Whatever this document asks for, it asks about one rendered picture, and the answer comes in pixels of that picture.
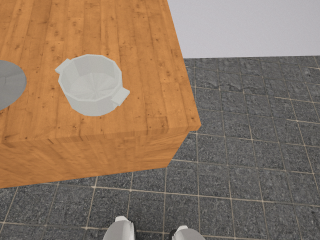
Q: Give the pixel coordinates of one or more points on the lid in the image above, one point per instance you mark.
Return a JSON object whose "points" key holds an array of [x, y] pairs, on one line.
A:
{"points": [[13, 82]]}

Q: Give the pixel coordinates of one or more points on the pot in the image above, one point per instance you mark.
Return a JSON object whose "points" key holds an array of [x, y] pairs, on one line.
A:
{"points": [[92, 84]]}

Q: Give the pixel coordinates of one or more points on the robot left shin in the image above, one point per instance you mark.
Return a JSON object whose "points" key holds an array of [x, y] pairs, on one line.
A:
{"points": [[120, 218]]}

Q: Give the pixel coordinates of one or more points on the right robot thigh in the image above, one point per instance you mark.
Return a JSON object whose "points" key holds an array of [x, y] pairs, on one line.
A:
{"points": [[187, 234]]}

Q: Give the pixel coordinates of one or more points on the table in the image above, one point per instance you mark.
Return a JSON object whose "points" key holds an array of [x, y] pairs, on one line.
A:
{"points": [[42, 139]]}

